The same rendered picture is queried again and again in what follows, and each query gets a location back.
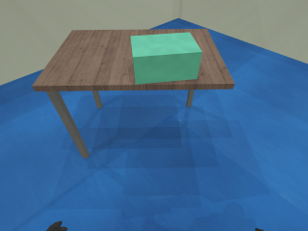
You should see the carton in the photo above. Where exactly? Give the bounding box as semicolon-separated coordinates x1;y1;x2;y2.
130;32;202;85

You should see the table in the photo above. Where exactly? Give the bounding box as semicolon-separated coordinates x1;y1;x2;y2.
32;29;235;159

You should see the left robot hand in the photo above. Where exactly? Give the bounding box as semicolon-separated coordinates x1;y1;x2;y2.
46;220;67;231

